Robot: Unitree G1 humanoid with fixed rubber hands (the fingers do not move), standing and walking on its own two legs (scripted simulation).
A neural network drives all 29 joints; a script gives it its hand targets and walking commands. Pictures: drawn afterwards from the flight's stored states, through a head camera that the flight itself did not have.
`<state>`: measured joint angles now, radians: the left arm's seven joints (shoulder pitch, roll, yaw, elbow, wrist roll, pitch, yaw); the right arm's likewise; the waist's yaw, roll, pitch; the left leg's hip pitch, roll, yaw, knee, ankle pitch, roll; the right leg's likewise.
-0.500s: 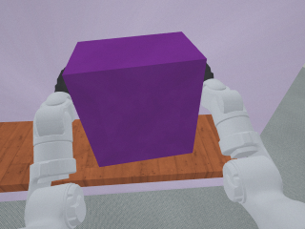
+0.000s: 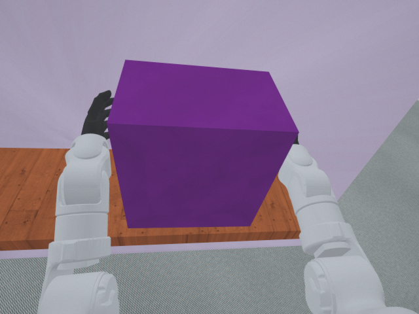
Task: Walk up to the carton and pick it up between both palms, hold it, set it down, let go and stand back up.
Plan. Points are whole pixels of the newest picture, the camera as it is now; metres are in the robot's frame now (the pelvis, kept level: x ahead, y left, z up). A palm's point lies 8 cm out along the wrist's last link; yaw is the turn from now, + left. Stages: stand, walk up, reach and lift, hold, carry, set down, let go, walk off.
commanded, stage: reach and lift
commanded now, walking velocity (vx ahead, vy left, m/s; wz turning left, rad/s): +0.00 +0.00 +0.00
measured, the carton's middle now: (195, 153) +0.38 +0.00 +0.13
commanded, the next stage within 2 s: hold in 1.40 s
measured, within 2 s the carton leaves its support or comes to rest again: neither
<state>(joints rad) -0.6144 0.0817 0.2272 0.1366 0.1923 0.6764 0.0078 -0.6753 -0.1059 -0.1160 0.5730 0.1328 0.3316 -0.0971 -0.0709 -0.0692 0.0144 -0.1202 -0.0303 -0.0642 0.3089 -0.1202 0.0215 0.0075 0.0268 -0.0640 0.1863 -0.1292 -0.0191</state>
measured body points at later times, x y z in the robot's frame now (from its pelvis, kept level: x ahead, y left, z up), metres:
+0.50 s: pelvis -0.01 -0.01 +0.00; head -0.07 +0.02 +0.44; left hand +0.38 +0.16 +0.24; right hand +0.37 -0.19 +0.25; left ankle +0.03 +0.10 -0.75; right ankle -0.01 -0.11 -0.75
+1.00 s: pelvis +0.00 +0.02 +0.00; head -0.04 +0.01 +0.45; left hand +0.40 +0.14 +0.28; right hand +0.38 -0.21 +0.26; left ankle +0.03 +0.10 -0.75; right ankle -0.01 -0.11 -0.75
